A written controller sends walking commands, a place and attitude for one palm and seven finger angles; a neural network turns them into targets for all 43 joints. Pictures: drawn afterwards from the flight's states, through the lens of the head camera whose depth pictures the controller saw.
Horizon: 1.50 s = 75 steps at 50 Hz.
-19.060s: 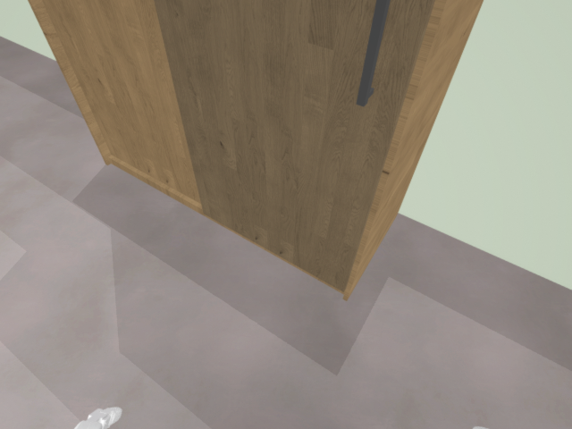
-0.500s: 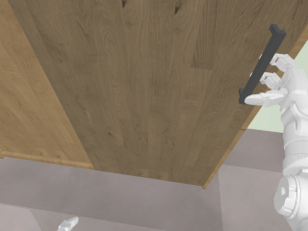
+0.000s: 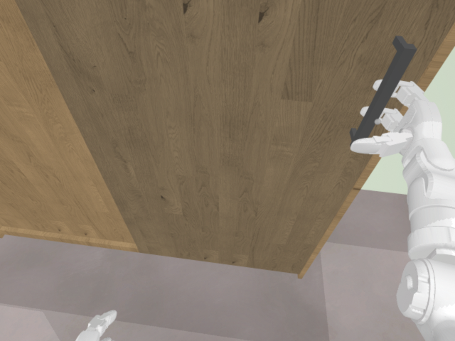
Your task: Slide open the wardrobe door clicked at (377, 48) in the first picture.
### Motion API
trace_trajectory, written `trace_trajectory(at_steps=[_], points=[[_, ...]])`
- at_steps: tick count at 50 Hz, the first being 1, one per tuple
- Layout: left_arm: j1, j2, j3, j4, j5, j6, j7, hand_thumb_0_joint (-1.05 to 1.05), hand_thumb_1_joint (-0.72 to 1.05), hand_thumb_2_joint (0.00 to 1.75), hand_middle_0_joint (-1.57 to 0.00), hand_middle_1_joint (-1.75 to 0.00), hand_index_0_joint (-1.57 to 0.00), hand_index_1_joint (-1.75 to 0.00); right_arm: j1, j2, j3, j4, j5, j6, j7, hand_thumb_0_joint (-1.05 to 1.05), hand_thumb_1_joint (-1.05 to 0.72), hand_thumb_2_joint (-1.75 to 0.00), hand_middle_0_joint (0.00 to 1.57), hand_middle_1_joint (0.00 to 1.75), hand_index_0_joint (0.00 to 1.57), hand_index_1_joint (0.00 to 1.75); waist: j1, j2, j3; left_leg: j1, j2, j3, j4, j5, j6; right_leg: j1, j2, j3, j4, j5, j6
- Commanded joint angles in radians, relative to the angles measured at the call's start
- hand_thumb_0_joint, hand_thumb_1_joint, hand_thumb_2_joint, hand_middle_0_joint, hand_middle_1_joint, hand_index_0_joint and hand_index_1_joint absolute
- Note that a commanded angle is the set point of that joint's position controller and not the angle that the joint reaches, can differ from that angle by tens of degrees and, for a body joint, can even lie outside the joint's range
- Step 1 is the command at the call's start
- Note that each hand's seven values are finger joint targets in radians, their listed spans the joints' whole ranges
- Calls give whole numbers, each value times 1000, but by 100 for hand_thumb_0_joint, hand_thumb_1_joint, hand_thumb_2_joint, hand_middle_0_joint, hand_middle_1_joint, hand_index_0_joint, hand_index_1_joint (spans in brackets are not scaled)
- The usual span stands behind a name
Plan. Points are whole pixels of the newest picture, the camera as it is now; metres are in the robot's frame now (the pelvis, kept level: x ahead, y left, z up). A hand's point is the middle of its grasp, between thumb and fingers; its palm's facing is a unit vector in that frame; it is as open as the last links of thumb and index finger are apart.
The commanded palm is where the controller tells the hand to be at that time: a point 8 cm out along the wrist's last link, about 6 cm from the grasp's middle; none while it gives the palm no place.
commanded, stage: slide the fingers in behind the handle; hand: right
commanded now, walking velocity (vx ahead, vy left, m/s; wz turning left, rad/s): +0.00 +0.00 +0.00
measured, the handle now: (375, 99) +0.51 -0.21 +0.19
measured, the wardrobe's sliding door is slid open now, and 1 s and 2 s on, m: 0.00 0.00 0.00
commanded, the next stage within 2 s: grip the handle and tug to test in 0.40 s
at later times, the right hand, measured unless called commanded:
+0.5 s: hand (371, 118) +0.45 -0.19 +0.19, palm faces +0.05 +1.00 +0.01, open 14.0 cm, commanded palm +0.42 -0.24 +0.19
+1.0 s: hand (371, 119) +0.45 -0.19 +0.19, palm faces +0.06 +1.00 +0.01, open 8.6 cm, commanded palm +0.43 -0.24 +0.19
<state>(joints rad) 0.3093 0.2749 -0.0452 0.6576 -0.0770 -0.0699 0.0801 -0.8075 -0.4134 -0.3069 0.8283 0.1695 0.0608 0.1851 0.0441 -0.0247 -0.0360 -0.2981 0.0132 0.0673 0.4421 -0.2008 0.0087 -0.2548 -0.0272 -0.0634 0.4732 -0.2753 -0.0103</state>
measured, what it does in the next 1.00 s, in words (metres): stands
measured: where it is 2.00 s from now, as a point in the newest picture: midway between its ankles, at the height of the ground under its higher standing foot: outside the picture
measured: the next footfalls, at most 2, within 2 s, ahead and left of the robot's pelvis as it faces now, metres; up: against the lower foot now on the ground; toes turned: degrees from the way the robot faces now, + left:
none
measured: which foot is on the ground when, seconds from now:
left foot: down 0.00-1.00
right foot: down 0.00-1.00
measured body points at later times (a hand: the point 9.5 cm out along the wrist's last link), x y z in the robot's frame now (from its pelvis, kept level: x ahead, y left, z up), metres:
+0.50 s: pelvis +0.00 +0.00 +0.00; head +0.02 +0.01 +0.45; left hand +0.07 +0.26 -0.11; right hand +0.45 -0.24 +0.19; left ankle +0.01 +0.12 -0.74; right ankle -0.02 -0.11 -0.74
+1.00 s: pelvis +0.00 +0.00 +0.00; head +0.02 +0.01 +0.45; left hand +0.11 +0.26 -0.11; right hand +0.45 -0.24 +0.19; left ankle +0.01 +0.12 -0.74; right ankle -0.02 -0.11 -0.74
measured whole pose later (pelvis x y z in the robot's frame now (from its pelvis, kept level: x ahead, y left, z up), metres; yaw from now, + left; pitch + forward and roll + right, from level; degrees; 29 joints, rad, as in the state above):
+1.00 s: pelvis +0.00 +0.00 +0.00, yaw +0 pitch +4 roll +0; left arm 0.31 0.27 -0.04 0.65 -0.07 -0.06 0.07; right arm -0.81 -0.40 -0.30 0.81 0.16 0.07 0.17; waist 0.04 -0.03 -0.03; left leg -0.30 0.01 0.06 0.43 -0.20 0.01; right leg -0.25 -0.03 -0.07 0.46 -0.27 -0.01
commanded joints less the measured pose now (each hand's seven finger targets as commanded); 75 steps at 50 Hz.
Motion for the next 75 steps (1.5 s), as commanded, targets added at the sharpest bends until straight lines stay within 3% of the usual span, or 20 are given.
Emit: trace_trajectory(at_steps=[1, 3, 5, 12, 18, 25, 29, 34, 38, 42, 44, 52, 55, 57, 58, 61, 66, 69, 73, 75], points=[[-1, 134, 52, -109, 3, -44, 12, 0, 90, 90, -20, -30, -20, -30, -509, -223, -22, -224, 13, -88, 13, 0, 50, -30, 30, 120, 30, 120, 13, -2, -318, 148, -8, -41, -19, 276, 20, 91, 13, 47, -38, 262, -27], [2, 139, 54, -104, 3, -44, 12, 0, 90, 90, -20, -30, -20, -30, -522, -262, -47, -210, 11, -97, 11, 0, 50, -30, 30, 120, 30, 120, 16, 9, -307, 148, -7, -46, -23, 267, 17, 78, 12, 46, -36, 247, -30], [1, 137, 53, -107, 3, -45, 12, 0, 90, 90, -20, -30, -20, -30, -513, -251, -40, -213, 11, -100, 16, 0, 50, -30, 30, 120, 30, 120, 10, -23, -320, 151, -7, -45, -19, 270, 21, 85, 14, 45, -38, 253, -27], [18, 141, 54, -96, 4, -50, 15, 0, 90, 90, -20, -30, -20, -30, -565, -233, -16, -167, 14, -105, 17, 0, 50, -30, 30, 120, 30, 120, 29, 12, -298, 121, -9, -40, -28, 217, 17, 76, 9, 55, -41, 214, -28], [32, 147, 55, -94, 8, -51, 9, 0, 90, 90, -20, -30, -20, -30, -536, -290, -69, -151, 3, -115, 4, 0, 50, -30, 30, 120, 30, 120, 12, 29, -323, 159, -10, -43, -17, 248, 15, 49, 12, 50, -46, 232, -27], [19, 139, 62, -120, 6, -49, -1, 0, 90, 90, -20, -30, -20, -30, -460, -277, -79, -248, 5, -117, 8, 0, 50, -30, 30, 120, 30, 120, -12, 4, -369, 199, -15, -45, -6, 334, 20, 89, 9, 36, -41, 314, -27], [1, 135, 59, -122, 1, -47, 0, 0, 90, 90, -20, -30, -20, -30, -462, -209, -24, -293, 15, -89, 14, 0, 31, -38, 32, 123, 32, 123, 0, -33, -313, 154, -18, -38, -18, 307, 21, 107, 6, 38, -46, 306, -24], [-3, 139, 56, -118, 2, -43, 5, 0, 90, 90, -20, -30, -20, -30, -472, -228, -36, -270, 12, -60, -2, 0, 8, -48, 35, 126, 35, 126, 3, 3, -285, 151, -16, -37, -30, 265, 21, 87, 8, 45, -59, 261, -26], [3, 140, 60, -118, 5, -38, 6, 0, 90, 90, -20, -30, -20, -30, -442, -249, -59, -258, 6, -55, -6, 0, -11, -56, 36, 129, 36, 129, -4, 27, -321, 170, -14, -38, -22, 306, 20, 98, 9, 41, -50, 298, -28], [0, 135, 57, -116, 5, -33, 8, 0, 90, 90, -20, -30, -20, -30, -502, -196, -3, -243, 2, -53, -4, 0, -29, -64, 38, 131, 38, 131, 21, 13, -294, 142, -11, -36, -25, 285, 18, 98, 9, 41, -46, 280, -26], [1, 136, 56, -116, 4, -34, 7, 0, 90, 90, -20, -30, -20, -30, -499, -221, -24, -237, -1, -51, -6, 0, -39, -68, 40, 133, 40, 133, 8, -20, -310, 142, -12, -38, -21, 289, 21, 100, 12, 43, -45, 287, -23], [5, 133, 60, -117, 10, -35, 4, 0, 90, 90, -20, -30, -20, -30, -501, -222, -34, -277, 6, -84, -10, 0, -76, -84, 44, 138, 44, 138, 1, 16, -364, 180, -15, -35, -8, 354, 22, 131, 8, 48, -32, 364, -24], [-8, 128, 56, -123, 7, -33, 2, 0, 90, 90, -20, -30, -20, -30, -494, -201, -19, -310, 7, -81, -5, 0, -90, -90, 45, 140, 45, 140, -6, -40, -375, 187, -16, -39, -3, 382, 25, 143, 11, 41, -33, 390, -21], [-6, 128, 58, -120, 8, -34, 2, 0, 90, 90, -20, -30, -20, -30, -498, -185, -4, -313, 9, -80, -5, 0, -90, -90, 45, 140, 45, 140, 2, -22, -354, 179, -15, -33, -7, 379, 24, 145, 6, 45, -30, 400, -21], [-6, 131, 62, -123, 9, -35, 0, 0, 90, 90, -20, -30, -20, -30, -488, -222, -41, -339, 10, -82, -9, 0, -90, -90, 45, 140, 45, 140, -8, -24, -377, 190, -18, -37, -6, 387, 24, 152, 6, 45, -32, 404, -22], [-19, 125, 61, -131, 9, -37, -4, 0, 90, 90, -20, -30, -20, -30, -450, -184, -19, -391, 13, -77, -8, 0, -90, -90, 45, 140, 45, 140, -18, -45, -391, 203, -19, -33, -1, 417, 27, 176, 5, 46, -34, 463, -16], [-29, 130, 62, -134, 8, -29, -3, 0, 90, 90, -20, -30, -20, -30, -391, -224, -64, -398, 18, -54, -11, 0, -90, -90, 45, 140, 45, 140, -28, 23, -358, 238, -18, -34, -7, 430, 23, 137, 4, 34, -48, 431, -23], [-33, 130, 61, -134, 8, -24, 0, 0, 90, 90, -20, -30, -20, -30, -367, -254, -90, -376, 12, -38, -16, 0, -90, -90, 45, 140, 45, 140, -32, 7, -334, 234, -15, -39, -13, 418, 22, 121, 7, 27, -51, 401, -25], [-44, 123, 60, -142, 7, -22, -1, 0, 90, 90, -20, -30, -20, -30, -382, -215, -52, -420, 6, -29, -19, 0, -90, -90, 45, 140, 45, 140, -28, -54, -353, 224, -14, -40, -12, 420, 25, 150, 7, 27, -47, 430, -21], [-36, 126, 62, -140, 10, -21, -1, 0, 90, 90, -20, -30, -20, -30, -361, -241, -80, -423, 7, -26, -24, 0, -90, -90, 45, 140, 45, 140, -34, -13, -369, 241, -16, -37, -9, 445, 25, 153, 6, 30, -47, 458, -20]])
